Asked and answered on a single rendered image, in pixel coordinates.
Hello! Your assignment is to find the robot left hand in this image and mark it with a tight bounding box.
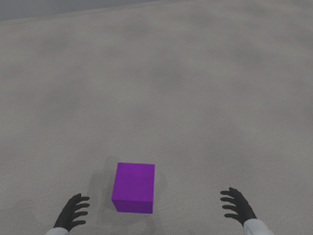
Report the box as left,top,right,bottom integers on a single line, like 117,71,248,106
53,193,90,232

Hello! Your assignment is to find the robot right hand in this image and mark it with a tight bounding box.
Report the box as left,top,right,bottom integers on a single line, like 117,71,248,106
220,187,257,227

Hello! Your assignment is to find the carton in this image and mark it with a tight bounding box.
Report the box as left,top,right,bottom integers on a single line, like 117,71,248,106
112,163,156,214

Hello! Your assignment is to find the robot right forearm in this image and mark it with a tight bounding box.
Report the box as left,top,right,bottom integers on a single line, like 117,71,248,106
244,218,275,235

